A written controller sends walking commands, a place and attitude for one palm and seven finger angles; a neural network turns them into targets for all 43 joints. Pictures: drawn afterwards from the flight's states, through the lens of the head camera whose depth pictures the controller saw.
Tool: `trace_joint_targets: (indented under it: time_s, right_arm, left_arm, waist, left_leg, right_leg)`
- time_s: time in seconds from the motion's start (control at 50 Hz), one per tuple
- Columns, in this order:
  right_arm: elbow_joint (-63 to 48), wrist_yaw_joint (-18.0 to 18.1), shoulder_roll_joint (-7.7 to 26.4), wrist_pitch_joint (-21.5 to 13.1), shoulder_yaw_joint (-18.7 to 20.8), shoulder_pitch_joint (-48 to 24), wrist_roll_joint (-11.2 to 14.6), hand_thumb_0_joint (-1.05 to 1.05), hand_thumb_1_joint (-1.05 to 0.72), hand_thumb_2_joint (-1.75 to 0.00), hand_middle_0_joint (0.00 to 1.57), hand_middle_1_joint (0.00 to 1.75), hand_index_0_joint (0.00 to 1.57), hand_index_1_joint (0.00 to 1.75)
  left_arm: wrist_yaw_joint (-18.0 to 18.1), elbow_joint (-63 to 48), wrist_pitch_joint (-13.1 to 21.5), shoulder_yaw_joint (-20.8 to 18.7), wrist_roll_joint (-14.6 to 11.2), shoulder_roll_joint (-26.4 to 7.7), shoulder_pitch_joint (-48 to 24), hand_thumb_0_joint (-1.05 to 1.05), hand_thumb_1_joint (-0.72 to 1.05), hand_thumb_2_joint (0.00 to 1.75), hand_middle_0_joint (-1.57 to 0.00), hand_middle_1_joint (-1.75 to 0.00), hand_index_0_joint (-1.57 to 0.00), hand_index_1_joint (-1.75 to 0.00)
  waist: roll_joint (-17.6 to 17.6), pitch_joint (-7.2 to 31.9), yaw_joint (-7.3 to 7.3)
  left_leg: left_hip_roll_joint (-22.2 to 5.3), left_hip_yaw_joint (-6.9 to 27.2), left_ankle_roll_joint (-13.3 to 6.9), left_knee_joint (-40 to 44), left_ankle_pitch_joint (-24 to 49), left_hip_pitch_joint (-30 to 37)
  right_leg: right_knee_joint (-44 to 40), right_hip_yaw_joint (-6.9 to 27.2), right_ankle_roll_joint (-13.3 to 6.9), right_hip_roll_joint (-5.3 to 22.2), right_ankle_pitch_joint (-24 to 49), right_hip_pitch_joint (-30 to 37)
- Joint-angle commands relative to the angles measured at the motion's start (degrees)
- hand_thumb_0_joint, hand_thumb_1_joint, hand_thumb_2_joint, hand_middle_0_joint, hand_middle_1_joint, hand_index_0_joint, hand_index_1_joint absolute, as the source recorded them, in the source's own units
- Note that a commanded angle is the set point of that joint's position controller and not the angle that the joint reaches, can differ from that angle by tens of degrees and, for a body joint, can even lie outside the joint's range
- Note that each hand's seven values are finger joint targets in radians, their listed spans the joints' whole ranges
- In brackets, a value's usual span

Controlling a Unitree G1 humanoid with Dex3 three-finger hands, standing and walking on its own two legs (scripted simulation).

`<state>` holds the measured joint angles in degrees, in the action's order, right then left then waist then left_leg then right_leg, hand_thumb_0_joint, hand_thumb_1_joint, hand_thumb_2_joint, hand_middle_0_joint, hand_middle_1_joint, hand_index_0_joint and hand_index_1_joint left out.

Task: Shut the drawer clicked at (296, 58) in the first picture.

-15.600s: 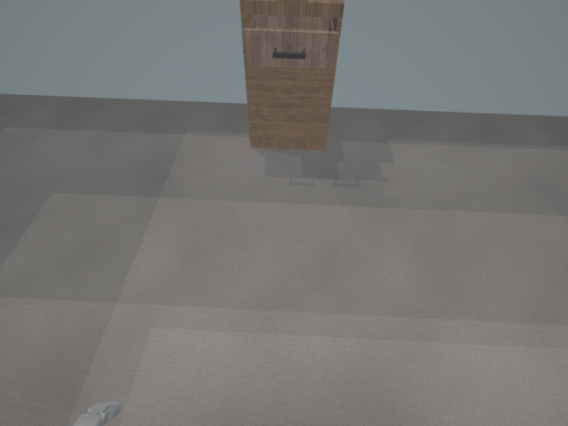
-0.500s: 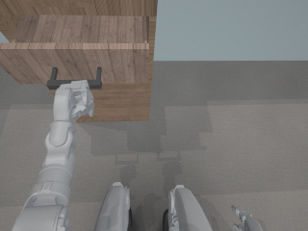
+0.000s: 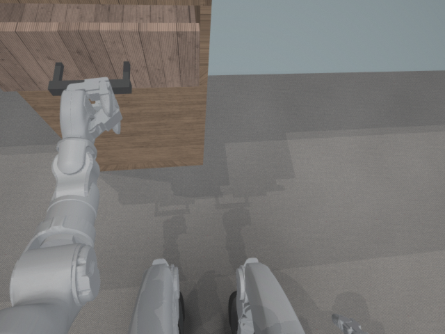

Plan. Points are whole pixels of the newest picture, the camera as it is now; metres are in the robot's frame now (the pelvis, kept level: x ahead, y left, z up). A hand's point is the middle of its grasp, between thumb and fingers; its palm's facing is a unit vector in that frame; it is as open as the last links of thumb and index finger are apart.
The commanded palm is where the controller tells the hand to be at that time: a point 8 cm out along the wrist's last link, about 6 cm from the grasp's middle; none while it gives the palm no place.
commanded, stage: push the drawer shut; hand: left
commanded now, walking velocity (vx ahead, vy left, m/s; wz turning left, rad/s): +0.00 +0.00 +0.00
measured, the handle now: (92, 78) +0.56 +0.21 +0.03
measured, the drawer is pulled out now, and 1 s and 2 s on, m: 0.06 0.00 0.00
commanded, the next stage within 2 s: pull the fist back off the drawer in 0.84 s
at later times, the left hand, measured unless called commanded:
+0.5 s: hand (117, 84) +0.55 +0.17 +0.03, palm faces +0.04 -1.00 -0.04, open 3.1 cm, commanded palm +0.54 +0.20 +0.03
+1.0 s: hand (108, 82) +0.55 +0.19 +0.03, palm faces +0.04 -1.00 -0.04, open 2.9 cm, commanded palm +0.58 +0.18 +0.03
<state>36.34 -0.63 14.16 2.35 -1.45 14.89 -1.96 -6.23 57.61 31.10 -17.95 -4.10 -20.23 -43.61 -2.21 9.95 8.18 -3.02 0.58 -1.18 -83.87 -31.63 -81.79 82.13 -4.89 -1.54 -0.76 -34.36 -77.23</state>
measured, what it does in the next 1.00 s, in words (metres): stands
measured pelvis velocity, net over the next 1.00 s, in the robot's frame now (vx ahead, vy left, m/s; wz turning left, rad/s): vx -0.03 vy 0.00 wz -0.03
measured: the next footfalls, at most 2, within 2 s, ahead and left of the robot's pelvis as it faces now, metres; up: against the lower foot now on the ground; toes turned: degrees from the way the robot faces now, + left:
none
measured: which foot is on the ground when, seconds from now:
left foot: down 0.00-1.00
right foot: down 0.00-1.00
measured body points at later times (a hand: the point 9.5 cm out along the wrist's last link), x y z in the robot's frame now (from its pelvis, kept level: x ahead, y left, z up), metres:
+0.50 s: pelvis +0.00 +0.00 -0.01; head +0.19 +0.02 +0.40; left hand +0.54 +0.22 +0.04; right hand +0.02 -0.27 -0.12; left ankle +0.06 +0.11 -0.57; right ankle +0.03 -0.11 -0.57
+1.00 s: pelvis -0.03 +0.00 -0.03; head +0.17 +0.05 +0.37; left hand +0.55 +0.24 +0.03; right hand -0.02 -0.26 -0.13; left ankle +0.06 +0.11 -0.57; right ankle +0.03 -0.11 -0.57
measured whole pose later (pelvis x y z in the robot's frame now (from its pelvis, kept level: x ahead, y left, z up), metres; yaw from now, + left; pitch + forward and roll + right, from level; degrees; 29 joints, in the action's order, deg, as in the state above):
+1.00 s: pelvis -0.03 +0.00 -0.03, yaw -2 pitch +34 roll -7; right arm 37.1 0.0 14.5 1.8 -5.3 17.5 -3.4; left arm -7.9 71.3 23.9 -19.9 1.0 -35.6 -66.4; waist -1.7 8.3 14.6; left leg -3.3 4.3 -1.1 -89.4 -29.5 -94.0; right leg 85.5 -8.4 -2.0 -1.3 -31.9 -87.4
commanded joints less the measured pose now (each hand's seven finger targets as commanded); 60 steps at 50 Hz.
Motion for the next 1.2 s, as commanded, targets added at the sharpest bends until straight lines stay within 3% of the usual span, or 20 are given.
trace_joint_targets:
  time_s: [0.0, 0.04, 0.1, 0.14, 0.2, 0.24, 0.3, 0.34, 0.4, 0.44, 0.52, 0.56, 0.62, 0.66, 0.78, 0.86, 0.92, 0.98, 1.08, 1.18]
  right_arm:
    - [-3.43, 0.41, 10.15, -0.11, 3.75, 8.41, -0.38, 0.0, -0.9, -0.9, 0.2, 0.3, 0.2, 0.3]
    - [-3.14, 0.14, 10.24, 0.24, 3.64, 8.78, -0.44, 0.0, -0.9, -0.9, 0.2, 0.3, 0.2, 0.3]
    - [-3.12, 0.13, 10.48, 0.64, 3.47, 9.39, -0.53, 0.0, -0.9, -0.9, 0.2, 0.3, 0.2, 0.3]
    - [-2.89, 0.19, 10.37, 0.84, 3.3, 9.59, -0.54, 0.0, -0.9, -0.9, 0.2, 0.3, 0.2, 0.3]
    - [-2.77, 0.23, 10.67, 1.01, 3.18, 10.35, -0.71, 0.0, -0.9, -0.9, 0.2, 0.3, 0.2, 0.3]
    - [-2.68, 0.32, 10.78, 1.15, 3.0, 10.49, -0.81, 0.0, -0.9, -0.9, 0.2, 0.3, 0.2, 0.3]
    - [-2.63, 0.22, 11.02, 1.43, 2.86, 11.29, -1.0, 0.0, -0.9, -0.9, 0.2, 0.3, 0.2, 0.3]
    - [-2.5, 0.04, 11.02, 1.68, 2.89, 11.63, -1.01, 0.0, -0.9, -0.9, 0.2, 0.3, 0.2, 0.3]
    - [-2.09, -0.02, 11.31, 1.9, 2.73, 12.58, -1.2, 0.0, -0.9, -0.9, 0.2, 0.3, 0.2, 0.3]
    - [-2.33, -0.08, 11.43, 2.15, 2.68, 12.92, -1.3, 0.0, -0.9, -0.9, 0.2, 0.3, 0.2, 0.3]
    - [-2.0, -0.12, 11.38, 2.39, 2.3, 13.65, -1.27, 0.0, -0.9, -0.9, 0.2, 0.3, 0.2, 0.3]
    - [-1.66, 0.15, 11.46, 2.34, 2.16, 13.98, -1.3, 0.0, -0.9, -0.9, 0.2, 0.3, 0.2, 0.3]
    - [-1.49, 0.25, 11.59, 1.95, 1.98, 14.29, -1.46, 0.0, -0.9, -0.9, 0.2, 0.3, 0.2, 0.3]
    - [-1.15, 0.36, 11.64, 1.71, 1.72, 14.3, -1.4, 0.0, -0.9, -0.9, 0.2, 0.3, 0.2, 0.3]
    - [-0.43, 0.81, 12.27, 0.38, 1.13, 14.68, -1.69, 0.0, -0.9, -0.9, 0.2, 0.3, 0.2, 0.3]
    - [-0.26, 1.15, 12.76, -0.19, 0.77, 14.62, -1.73, 0.0, -0.9, -0.9, 0.2, 0.3, 0.2, 0.3]
    - [-0.09, 1.57, 13.04, -0.87, 0.41, 14.5, -1.67, 0.0, -0.9, -0.9, 0.2, 0.3, 0.2, 0.3]
    - [-0.17, 1.44, 13.16, -1.39, 0.37, 15.03, -1.81, 0.0, -0.9, -0.9, 0.2, 0.3, 0.2, 0.3]
    - [-0.02, 0.93, 13.14, -1.99, 0.4, 15.48, -2.03, 0.0, -0.9, -0.9, 0.2, 0.3, 0.2, 0.3]
    - [-0.22, 0.5, 13.22, -2.15, 0.43, 15.62, -2.06, 0.0, -0.9, -0.9, 0.2, 0.3, 0.2, 0.3]
  left_arm:
    - [0.3, -11.71, 3.86, -2.66, -0.83, -12.08, -24.84, 0.0, 0.9, 0.9, -1.4, -1.6, -1.4, -1.6]
    - [0.26, -10.93, 3.49, -2.27, -0.99, -11.78, -26.16, 0.0, 0.9, 0.9, -1.4, -1.6, -1.4, -1.6]
    - [0.3, -8.86, 3.18, -4.07, -0.47, -14.43, -27.43, 0.0, 0.9, 0.9, -1.4, -1.6, -1.4, -1.6]
    - [0.27, -7.84, 2.84, -3.64, -0.27, -14.49, -30.33, 0.0, 0.9, 0.9, -1.4, -1.6, -1.4, -1.6]
    - [0.26, -6.28, 2.84, -5.88, 0.33, -17.6, -31.11, 0.0, 0.9, 0.9, -1.4, -1.6, -1.4, -1.6]
    - [-0.05, -5.92, 2.52, -5.93, 0.58, -18.71, -33.31, 0.0, 0.9, 0.9, -1.4, -1.6, -1.4, -1.6]
    - [-0.26, -6.17, 2.36, -6.56, 0.96, -20.07, -35.12, 0.0, 0.9, 0.9, -1.4, -1.6, -1.4, -1.6]
    - [-0.4, -5.23, 1.61, -5.12, 1.12, -18.55, -36.25, 0.0, 0.9, 0.9, -1.4, -1.6, -1.4, -1.6]
    - [-0.46, -4.93, 0.93, -5.86, 1.52, -20.48, -38.71, 0.0, 0.9, 0.9, -1.4, -1.6, -1.4, -1.6]
    - [-0.42, -5.98, 0.52, -6.67, 1.77, -21.91, -39.43, 0.0, 0.9, 0.9, -1.4, -1.6, -1.4, -1.6]
    - [-0.38, -3.69, -0.75, -7.28, 2.04, -23.15, -41.35, 0.0, 0.9, 0.9, -1.4, -1.6, -1.4, -1.6]
    - [-0.3, -3.67, -1.18, -7.61, 2.16, -24.56, -44.94, 0.0, 0.9, 0.9, -1.4, -1.6, -1.4, -1.6]
    - [-0.27, -4.36, -1.04, -7.89, 2.57, -25.94, -47.82, 0.0, 0.9, 0.9, -1.4, -1.6, -1.4, -1.6]
    - [-0.36, -2.24, -1.52, -7.08, 2.72, -25.71, -48.94, 0.0, 0.9, 0.9, -1.4, -1.6, -1.4, -1.6]
    - [0.01, -3.19, -1.68, -4.13, 3.78, -26.03, -57.28, 0.0, 0.9, 0.9, -1.4, -1.6, -1.4, -1.6]
    - [0.62, -1.31, -3.24, -2.92, 4.39, -26.05, -58.65, 0.0, 0.9, 0.9, -1.4, -1.6, -1.4, -1.6]
    - [1.07, -2.14, -3.92, -2.01, 4.83, -26.68, -61.47, 0.0, 0.9, 0.9, -1.4, -1.6, -1.4, -1.6]
    - [1.34, -2.11, -4.6, -1.55, 5.03, -25.6, -60.95, 0.0, 0.9, 0.9, -1.4, -1.6, -1.4, -1.6]
    - [1.64, -2.1, -5.46, -1.6, 4.79, -24.24, -59.43, 0.0, 0.9, 0.9, -1.4, -1.6, -1.4, -1.6]
    - [1.7, -1.21, -5.44, -2.87, 4.32, -24.11, -55.37, 0.0, 0.9, 0.9, -1.4, -1.6, -1.4, -1.6]
  waist:
    - [-6.91, 32.83, 1.38]
    - [-6.94, 32.02, 2.0]
    - [-5.53, 31.38, 2.28]
    - [-4.24, 29.53, 3.57]
    - [-5.71, 30.76, 3.07]
    - [-5.88, 30.66, 3.8]
    - [-8.17, 32.49, 3.64]
    - [-8.95, 33.12, 4.55]
    - [-10.4, 33.07, 4.89]
    - [-10.92, 35.39, 4.78]
    - [-9.46, 33.04, 5.82]
    - [-7.97, 31.86, 7.06]
    - [-10.95, 33.47, 7.23]
    - [-9.49, 31.62, 8.32]
    - [-16.21, 31.66, 10.39]
    - [-16.16, 31.48, 11.31]
    - [-18.37, 31.16, 11.94]
    - [-20.05, 32.17, 11.38]
    - [-19.73, 32.07, 10.69]
    - [-17.35, 30.26, 9.48]
  left_leg:
    - [1.49, 3.9, -0.33, 8.78, 17.66, 29.05]
    - [1.34, 4.08, -0.37, 8.7, 17.39, 29.0]
    - [1.35, 3.84, -0.64, 8.13, 16.35, 26.61]
    - [1.38, 3.54, -1.05, 7.57, 14.8, 24.12]
    - [1.32, 3.66, -1.0, 7.14, 15.56, 24.08]
    - [1.23, 3.61, -1.21, 6.38, 14.73, 22.75]
    - [1.07, 4.21, -1.0, 6.43, 17.02, 25.25]
    - [0.92, 4.36, -1.06, 6.02, 17.39, 26.11]
    - [0.71, 4.85, -0.99, 5.83, 18.47, 26.84]
    - [0.67, 4.81, -1.08, 5.42, 19.84, 27.11]
    - [0.48, 4.73, -1.38, 4.91, 18.82, 24.35]
    - [0.5, 4.49, -1.75, 4.31, 16.39, 21.61]
    - [0.56, 4.83, -1.68, 4.11, 16.22, 22.61]
    - [0.57, 4.83, -1.84, 3.75, 13.63, 20.53]
    - [0.51, 6.81, -1.55, 4.51, 9.07, 23.88]
    - [0.38, 7.67, -1.45, 4.93, 5.45, 23.59]
    - [0.16, 8.54, -1.32, 5.96, 2.42, 24.17]
    - [0.04, 9.86, -0.96, 7.19, 1.38, 26.83]
    - [-0.05, 10.22, -0.75, 8.05, 0.6, 27.14]
    - [-0.15, 10.25, -0.63, 8.99, -0.67, 25.58]
  right_leg:
    - [-11.03, 2.86, -0.06, -1.61, 15.16, 10.14]
    - [-11.33, 2.79, -0.01, -1.76, 14.85, 9.54]
    - [-11.35, 2.98, 0.16, -1.9, 14.35, 10.13]
    - [-11.87, 3.42, 0.43, -1.95, 13.66, 10.35]
    - [-11.22, 3.31, 0.14, -2.06, 13.93, 10.16]
    - [-11.21, 3.64, 0.3, -2.1, 13.33, 9.69]
    - [-10.42, 3.02, 0.05, -2.19, 14.38, 8.79]
    - [-10.59, 2.98, 0.08, -2.27, 14.4, 7.35]
    - [-10.16, 2.54, -0.03, -2.31, 14.84, 6.51]
    - [-9.99, 2.76, 0.0, -2.36, 16.08, 7.58]
    - [-10.35, 2.79, 0.24, -2.46, 15.62, 7.52]
    - [-10.86, 3.31, 0.51, -2.53, 14.33, 8.04]
    - [-10.53, 3.14, 0.28, -2.61, 13.52, 6.72]
    - [-10.89, 3.27, 0.34, -2.74, 11.52, 5.75]
    - [-9.61, 2.13, -0.23, -2.7, 7.68, -1.87]
    - [-9.66, 1.92, -0.2, -2.71, 5.97, -3.79]
    - [-9.37, 1.62, -0.24, -2.51, 4.73, -5.81]
    - [-8.91, 1.04, -0.61, -2.42, 4.6, -7.18]
    - [-9.24, 0.83, -0.66, -2.33, 4.62, -6.5]
    - [-9.54, 0.81, -0.69, -2.35, 3.9, -5.44]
